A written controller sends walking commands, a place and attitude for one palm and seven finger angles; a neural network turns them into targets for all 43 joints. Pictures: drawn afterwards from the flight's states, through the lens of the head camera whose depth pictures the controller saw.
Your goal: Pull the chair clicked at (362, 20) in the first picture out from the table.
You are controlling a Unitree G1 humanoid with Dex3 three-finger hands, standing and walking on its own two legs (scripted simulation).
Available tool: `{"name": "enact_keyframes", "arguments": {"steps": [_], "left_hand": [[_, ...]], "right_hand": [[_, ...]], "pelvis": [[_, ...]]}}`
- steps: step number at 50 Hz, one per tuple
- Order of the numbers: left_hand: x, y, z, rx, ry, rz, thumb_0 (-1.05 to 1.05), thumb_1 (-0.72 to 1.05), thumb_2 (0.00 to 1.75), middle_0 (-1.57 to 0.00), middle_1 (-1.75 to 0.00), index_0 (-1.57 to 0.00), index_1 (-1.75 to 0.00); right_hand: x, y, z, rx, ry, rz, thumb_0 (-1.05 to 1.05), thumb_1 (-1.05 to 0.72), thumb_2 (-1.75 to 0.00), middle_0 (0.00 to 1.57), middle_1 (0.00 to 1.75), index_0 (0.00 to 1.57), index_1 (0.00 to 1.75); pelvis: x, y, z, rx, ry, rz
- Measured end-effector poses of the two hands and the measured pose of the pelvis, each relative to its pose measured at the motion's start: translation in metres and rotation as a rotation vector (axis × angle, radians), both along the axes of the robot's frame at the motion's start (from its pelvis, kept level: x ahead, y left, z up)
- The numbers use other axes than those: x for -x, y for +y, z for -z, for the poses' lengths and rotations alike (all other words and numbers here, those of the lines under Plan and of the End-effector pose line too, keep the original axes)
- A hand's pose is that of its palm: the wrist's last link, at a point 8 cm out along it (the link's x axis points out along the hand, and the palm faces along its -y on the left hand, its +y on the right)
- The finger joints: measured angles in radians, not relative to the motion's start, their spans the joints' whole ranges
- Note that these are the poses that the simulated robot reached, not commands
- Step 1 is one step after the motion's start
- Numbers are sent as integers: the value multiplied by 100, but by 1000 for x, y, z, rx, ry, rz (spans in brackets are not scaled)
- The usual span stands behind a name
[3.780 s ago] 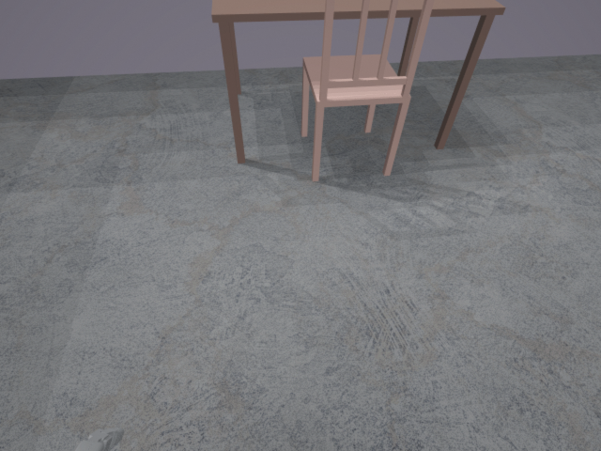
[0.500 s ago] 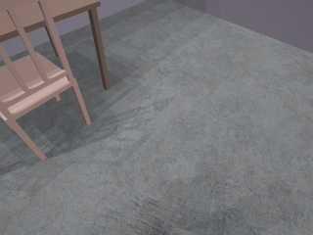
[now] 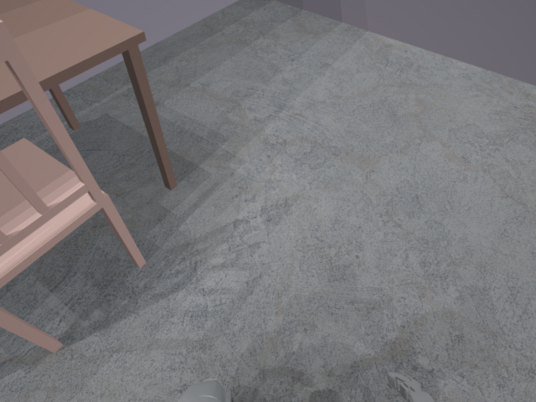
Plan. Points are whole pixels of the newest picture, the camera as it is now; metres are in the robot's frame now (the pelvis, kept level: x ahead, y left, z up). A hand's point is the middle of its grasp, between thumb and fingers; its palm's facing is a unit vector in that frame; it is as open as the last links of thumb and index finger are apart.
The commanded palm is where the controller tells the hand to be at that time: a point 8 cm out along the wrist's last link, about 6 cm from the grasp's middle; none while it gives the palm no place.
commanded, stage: walk to a spot facing it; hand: left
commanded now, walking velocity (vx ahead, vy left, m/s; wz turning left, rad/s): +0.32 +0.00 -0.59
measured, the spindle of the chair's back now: out of the picture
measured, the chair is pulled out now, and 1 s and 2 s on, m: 0.00 0.00 0.00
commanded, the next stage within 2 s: turn to face it in 0.34 s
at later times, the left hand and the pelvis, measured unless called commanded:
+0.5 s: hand (236, 270) +0.36 +0.10 -0.14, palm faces -0.27 -0.92 -0.28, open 7.3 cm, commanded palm none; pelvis +0.18 -0.06 -0.01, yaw -16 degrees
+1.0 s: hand (208, 296) +0.31 +0.15 -0.17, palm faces +0.00 -0.98 -0.19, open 7.3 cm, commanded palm none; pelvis +0.23 -0.03 +0.01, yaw -2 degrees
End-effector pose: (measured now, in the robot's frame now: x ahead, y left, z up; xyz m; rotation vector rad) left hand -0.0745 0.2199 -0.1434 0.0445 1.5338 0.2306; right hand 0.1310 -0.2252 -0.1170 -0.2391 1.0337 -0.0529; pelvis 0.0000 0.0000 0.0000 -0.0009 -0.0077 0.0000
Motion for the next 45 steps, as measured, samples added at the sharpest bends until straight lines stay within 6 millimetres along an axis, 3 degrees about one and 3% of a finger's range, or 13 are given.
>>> {"name": "enact_keyframes", "arguments": {"steps": [5,11,15,19,23,26,30,36,40,45], "left_hand": [[-87,23,-9,-5,-69,95,1,91,90,-20,-30,-20,-30],[-217,28,-26,-27,-243,203,1,91,90,-20,-30,-20,-30],[-299,10,-36,-33,-327,298,1,91,90,-20,-30,-20,-30],[-374,-23,-38,-49,-381,415,1,91,90,-20,-30,-20,-30],[-431,-57,-31,-73,-461,493,1,91,90,-20,-30,-20,-30],[-445,-74,-35,-75,-462,510,0,91,90,-20,-30,-20,-30],[-448,-92,-41,-56,-434,510,1,91,90,-20,-30,-20,-30],[-448,-109,-38,13,-449,421,0,91,90,-20,-30,-21,-30],[-442,-99,-30,32,-456,336,0,92,90,-21,-30,-21,-30],[-417,-61,-5,26,-392,224,0,91,90,-21,-30,-21,-30]], "right_hand": [[10,15,-7,-27,45,126,0,-92,-89,20,30,20,30],[34,-11,-12,20,151,271,-3,-96,-89,20,30,20,30],[53,-21,-3,-3,253,352,-2,-94,-89,20,30,20,30],[65,-29,15,-51,338,445,-1,-93,-89,20,30,20,30],[62,-45,39,-96,410,494,0,-92,-89,20,30,20,30],[37,-58,39,-94,389,502,1,-92,-89,20,30,20,30],[-6,-69,27,-89,301,483,1,-92,-89,19,30,20,30],[-47,-66,14,-91,272,419,0,-91,-89,19,30,20,30],[-66,-61,8,-64,300,357,0,-92,-89,20,30,20,30],[-96,-56,7,-3,281,277,1,-92,-89,20,30,20,30]], "pelvis": [[-38,9,-14,0,-16,61],[-81,8,-23,-7,-6,125],[-111,-2,-21,-16,-3,173],[-144,-23,-12,-26,-3,226],[-171,-50,8,-28,-8,266],[-181,-58,3,-22,-19,275],[-195,-65,-9,-12,-17,268],[-215,-69,-16,11,-16,195],[-223,-63,-15,22,-13,137],[-230,-45,-4,42,1,65]]}}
